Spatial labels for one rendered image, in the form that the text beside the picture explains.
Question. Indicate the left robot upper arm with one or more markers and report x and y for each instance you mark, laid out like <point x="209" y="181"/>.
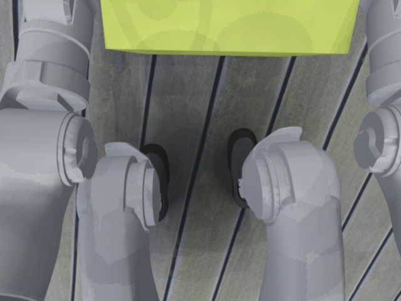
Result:
<point x="44" y="154"/>

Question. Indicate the right robot forearm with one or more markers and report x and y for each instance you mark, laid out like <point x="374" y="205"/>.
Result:
<point x="382" y="25"/>

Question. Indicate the right robot upper arm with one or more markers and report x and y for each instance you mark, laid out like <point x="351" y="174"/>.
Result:
<point x="377" y="149"/>

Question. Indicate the robot left foot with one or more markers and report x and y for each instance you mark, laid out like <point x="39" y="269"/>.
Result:
<point x="159" y="159"/>

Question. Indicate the left robot forearm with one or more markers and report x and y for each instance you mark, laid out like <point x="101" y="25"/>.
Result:
<point x="51" y="64"/>

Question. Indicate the robot left shin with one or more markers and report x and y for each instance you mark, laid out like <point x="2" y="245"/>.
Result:
<point x="111" y="149"/>

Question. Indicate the carton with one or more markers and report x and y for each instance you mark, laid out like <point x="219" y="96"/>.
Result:
<point x="229" y="27"/>

